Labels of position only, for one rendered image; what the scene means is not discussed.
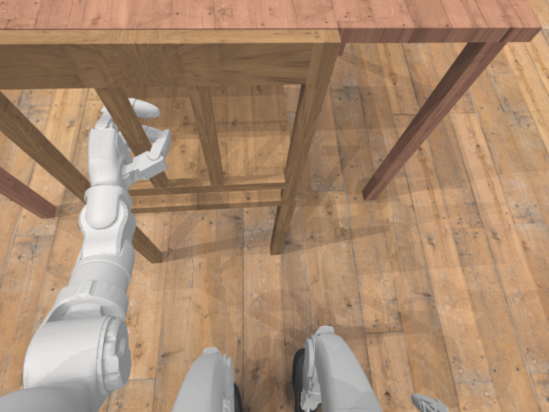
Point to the left robot hand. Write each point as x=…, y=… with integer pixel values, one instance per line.
x=107, y=150

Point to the chair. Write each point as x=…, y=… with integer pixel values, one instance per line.
x=219, y=92

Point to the right robot hand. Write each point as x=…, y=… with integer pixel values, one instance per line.
x=427, y=404

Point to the robot right foot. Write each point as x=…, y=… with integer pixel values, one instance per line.
x=298, y=363

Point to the left robot forearm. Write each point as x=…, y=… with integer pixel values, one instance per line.
x=101, y=275

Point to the right robot thigh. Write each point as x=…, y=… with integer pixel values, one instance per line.
x=343, y=384

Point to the left robot upper arm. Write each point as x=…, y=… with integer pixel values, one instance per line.
x=73, y=365

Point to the table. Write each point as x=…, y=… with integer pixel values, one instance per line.
x=485, y=25

